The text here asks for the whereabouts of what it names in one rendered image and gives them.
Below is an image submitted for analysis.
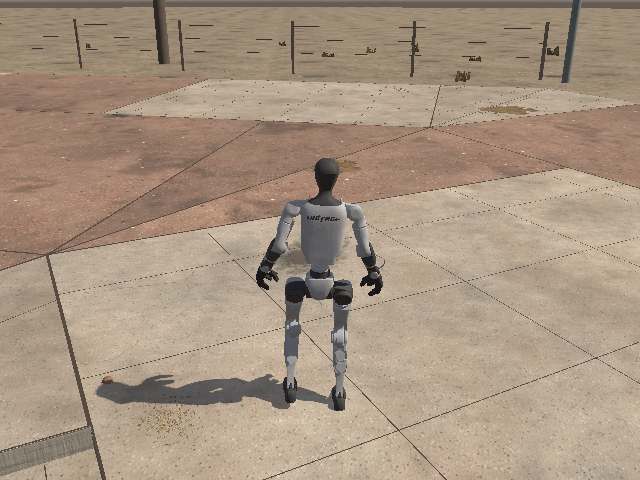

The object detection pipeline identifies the right robot thigh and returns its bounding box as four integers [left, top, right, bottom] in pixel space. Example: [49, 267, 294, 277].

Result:
[331, 279, 353, 348]

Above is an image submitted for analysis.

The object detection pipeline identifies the robot right upper arm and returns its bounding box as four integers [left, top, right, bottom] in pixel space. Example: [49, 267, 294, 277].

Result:
[345, 203, 372, 258]

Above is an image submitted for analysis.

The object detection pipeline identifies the robot left upper arm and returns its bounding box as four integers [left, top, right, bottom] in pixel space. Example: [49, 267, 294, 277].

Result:
[271, 200, 304, 254]

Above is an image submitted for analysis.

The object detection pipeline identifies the left robot hand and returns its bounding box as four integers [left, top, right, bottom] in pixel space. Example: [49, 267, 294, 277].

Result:
[256, 266, 279, 290]

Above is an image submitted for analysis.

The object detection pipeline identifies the right robot hand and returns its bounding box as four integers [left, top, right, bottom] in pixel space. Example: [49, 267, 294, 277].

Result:
[360, 274, 383, 296]

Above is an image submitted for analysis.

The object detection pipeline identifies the right robot forearm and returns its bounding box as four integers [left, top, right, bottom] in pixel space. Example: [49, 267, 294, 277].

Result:
[361, 242, 381, 279]

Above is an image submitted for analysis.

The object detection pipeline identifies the humanoid robot torso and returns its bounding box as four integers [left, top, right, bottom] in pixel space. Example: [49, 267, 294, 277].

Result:
[300, 195, 347, 300]

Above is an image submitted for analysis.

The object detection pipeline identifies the left robot forearm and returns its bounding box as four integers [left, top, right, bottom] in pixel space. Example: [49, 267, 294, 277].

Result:
[260, 238, 281, 273]

